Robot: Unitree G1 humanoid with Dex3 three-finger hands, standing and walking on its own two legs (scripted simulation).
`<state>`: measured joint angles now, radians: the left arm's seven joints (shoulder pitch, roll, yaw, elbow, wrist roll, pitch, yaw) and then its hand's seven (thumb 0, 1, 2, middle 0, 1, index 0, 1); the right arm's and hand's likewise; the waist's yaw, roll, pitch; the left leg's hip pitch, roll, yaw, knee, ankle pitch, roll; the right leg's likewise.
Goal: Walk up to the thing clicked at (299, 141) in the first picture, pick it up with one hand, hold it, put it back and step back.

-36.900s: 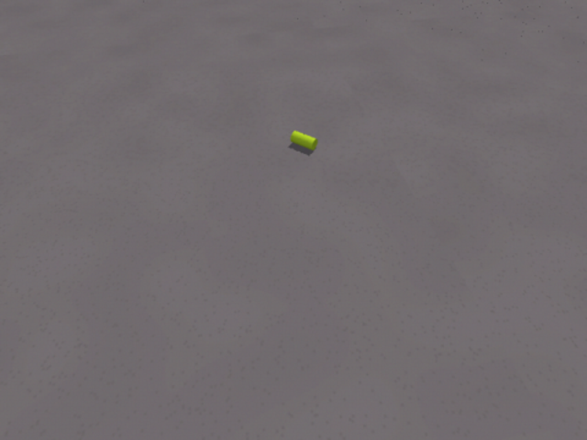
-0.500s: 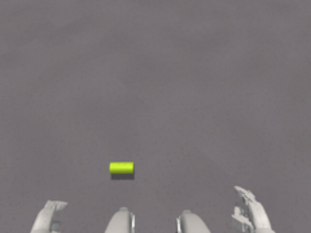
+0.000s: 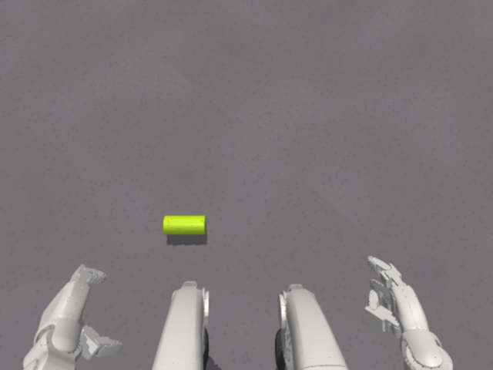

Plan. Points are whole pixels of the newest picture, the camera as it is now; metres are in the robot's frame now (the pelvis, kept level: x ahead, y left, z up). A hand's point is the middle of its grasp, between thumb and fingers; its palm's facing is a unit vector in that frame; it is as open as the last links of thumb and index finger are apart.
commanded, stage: rise first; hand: left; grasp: from above
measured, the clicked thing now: (185, 225) +0.48 +0.18 -0.57
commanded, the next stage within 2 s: none
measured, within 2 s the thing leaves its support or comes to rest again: neither
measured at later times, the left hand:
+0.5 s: hand (133, 261) +0.32 +0.27 -0.32, palm faces -0.49 -0.23 -0.84, open 14.1 cm
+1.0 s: hand (145, 242) +0.38 +0.26 -0.39, palm faces -0.48 -0.01 -0.88, open 14.1 cm
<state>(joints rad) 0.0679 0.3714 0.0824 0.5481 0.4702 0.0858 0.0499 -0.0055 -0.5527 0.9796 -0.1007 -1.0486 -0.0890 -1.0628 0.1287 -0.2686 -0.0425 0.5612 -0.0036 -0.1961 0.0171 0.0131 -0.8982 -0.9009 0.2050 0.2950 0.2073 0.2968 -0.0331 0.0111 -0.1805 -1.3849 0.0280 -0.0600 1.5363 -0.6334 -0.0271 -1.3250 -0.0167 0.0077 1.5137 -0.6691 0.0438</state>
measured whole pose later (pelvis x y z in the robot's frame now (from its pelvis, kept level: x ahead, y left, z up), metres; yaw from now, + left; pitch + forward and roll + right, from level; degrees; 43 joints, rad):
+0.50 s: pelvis -0.07 -0.01 -0.18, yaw -3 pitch +33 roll -4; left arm -0.60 0.56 0.08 1.01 0.96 -0.17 0.16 0.00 -0.54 1.02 -0.09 -1.03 -0.09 -1.04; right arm 0.13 -0.27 -0.06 0.72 -0.05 -0.08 0.07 0.01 -0.91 -0.90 0.20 0.29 0.21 0.30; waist -0.06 0.02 -0.11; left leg -2.06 0.02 -0.12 2.12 -0.64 -0.05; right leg -2.00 0.02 0.00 2.10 -0.68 0.05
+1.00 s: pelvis -0.07 +0.01 -0.24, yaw -6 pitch +33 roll -7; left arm -0.83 0.67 0.06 1.29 1.24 -0.25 0.31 0.00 -0.52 1.01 -0.09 -0.98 -0.09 -0.98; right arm 0.14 -0.25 -0.01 0.75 -0.10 -0.02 0.11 0.01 -0.90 -0.90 0.20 0.29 0.21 0.30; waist -0.16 0.00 -0.09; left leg -2.24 0.00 -0.15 2.31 -0.65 -0.03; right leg -2.14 0.03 -0.01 2.26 -0.70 0.06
